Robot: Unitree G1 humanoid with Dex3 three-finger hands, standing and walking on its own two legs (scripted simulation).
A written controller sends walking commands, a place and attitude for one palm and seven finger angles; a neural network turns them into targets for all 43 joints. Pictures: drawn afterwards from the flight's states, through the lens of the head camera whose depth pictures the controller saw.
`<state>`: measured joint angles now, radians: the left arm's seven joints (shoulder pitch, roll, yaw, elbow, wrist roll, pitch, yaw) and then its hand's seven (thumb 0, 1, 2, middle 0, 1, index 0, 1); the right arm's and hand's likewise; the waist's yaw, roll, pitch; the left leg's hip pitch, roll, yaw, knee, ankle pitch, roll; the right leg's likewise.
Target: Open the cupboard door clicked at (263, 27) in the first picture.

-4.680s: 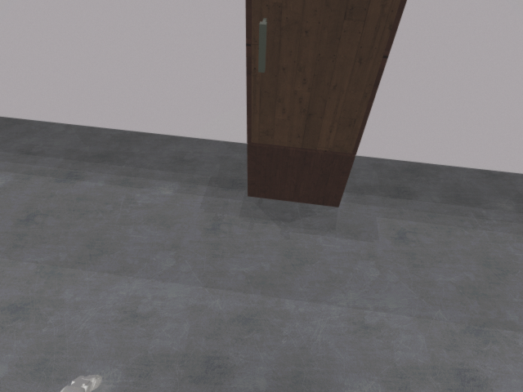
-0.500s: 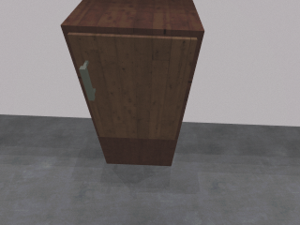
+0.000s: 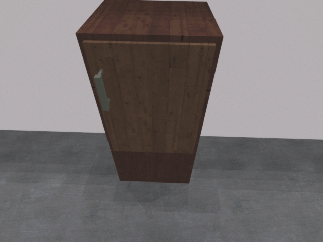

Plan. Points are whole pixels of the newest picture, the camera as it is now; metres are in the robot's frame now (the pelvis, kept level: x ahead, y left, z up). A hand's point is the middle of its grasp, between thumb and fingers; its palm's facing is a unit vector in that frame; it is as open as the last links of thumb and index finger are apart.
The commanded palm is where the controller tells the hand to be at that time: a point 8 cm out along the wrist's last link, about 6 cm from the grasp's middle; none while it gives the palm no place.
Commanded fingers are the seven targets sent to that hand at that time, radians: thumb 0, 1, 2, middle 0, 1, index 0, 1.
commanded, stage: look again from close up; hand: left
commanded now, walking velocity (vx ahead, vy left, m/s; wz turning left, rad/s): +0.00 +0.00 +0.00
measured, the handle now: (103, 90) +0.61 +0.25 +0.04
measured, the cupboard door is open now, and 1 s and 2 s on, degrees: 0 0 0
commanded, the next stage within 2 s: shuffle to correct the standing spot in 0.16 s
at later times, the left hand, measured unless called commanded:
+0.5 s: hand out of the picture -0.02 +0.17 -0.18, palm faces +0.08 -0.98 -0.16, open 7.4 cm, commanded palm none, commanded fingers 0.00 0.90 0.90 -0.20 -0.30 -0.20 -0.30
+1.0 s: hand out of the picture +0.03 +0.23 -0.19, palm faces +0.10 -0.98 -0.16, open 7.4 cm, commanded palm none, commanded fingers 0.00 0.90 0.90 -0.20 -0.30 -0.20 -0.30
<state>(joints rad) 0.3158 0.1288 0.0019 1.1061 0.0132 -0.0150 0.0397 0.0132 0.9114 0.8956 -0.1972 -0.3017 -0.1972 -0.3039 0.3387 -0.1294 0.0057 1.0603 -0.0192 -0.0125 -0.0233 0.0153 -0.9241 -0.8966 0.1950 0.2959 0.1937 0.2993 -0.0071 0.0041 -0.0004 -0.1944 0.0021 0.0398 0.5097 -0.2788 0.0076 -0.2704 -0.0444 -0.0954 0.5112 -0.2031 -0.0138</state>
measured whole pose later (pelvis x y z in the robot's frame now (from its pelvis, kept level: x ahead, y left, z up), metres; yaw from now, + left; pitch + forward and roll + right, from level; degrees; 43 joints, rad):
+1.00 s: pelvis +0.05 +0.06 -0.01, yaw +2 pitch -1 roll +0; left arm 0.37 0.14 0.06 1.06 0.03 0.01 0.01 0.01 0.90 0.90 -0.20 -0.30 -0.20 -0.30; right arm 0.32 -0.15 -0.03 0.99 -0.03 -0.04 0.00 0.01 -0.93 -0.90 0.20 0.30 0.19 0.30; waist -0.01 -0.04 0.01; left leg -0.33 0.02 0.12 0.62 -0.26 0.04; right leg -0.37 -0.09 -0.05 0.89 -0.48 -0.03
